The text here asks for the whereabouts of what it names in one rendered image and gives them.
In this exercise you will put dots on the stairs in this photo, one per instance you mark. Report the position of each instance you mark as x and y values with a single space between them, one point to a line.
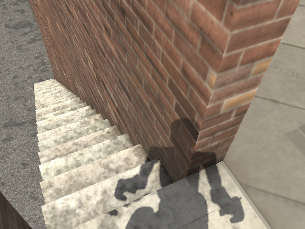
88 168

